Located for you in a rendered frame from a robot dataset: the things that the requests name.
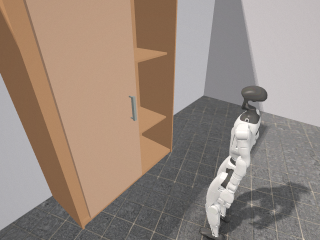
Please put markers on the robot left hand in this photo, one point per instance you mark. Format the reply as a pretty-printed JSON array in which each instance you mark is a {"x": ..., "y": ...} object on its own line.
[{"x": 227, "y": 197}]

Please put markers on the wardrobe door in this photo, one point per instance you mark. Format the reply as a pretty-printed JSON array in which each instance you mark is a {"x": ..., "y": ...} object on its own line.
[
  {"x": 86, "y": 48},
  {"x": 28, "y": 41}
]

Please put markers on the robot left forearm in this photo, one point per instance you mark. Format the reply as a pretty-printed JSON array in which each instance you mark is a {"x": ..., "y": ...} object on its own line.
[{"x": 238, "y": 174}]

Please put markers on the left robot foot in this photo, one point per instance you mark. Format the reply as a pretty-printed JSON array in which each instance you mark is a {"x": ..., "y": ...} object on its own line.
[{"x": 208, "y": 234}]

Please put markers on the handle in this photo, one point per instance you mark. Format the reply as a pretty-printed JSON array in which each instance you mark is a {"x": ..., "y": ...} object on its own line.
[{"x": 134, "y": 110}]

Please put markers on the robot left upper arm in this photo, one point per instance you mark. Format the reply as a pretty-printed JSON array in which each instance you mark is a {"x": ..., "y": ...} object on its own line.
[{"x": 243, "y": 136}]

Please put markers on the left robot shin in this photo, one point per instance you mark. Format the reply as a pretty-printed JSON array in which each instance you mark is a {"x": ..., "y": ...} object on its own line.
[{"x": 213, "y": 217}]

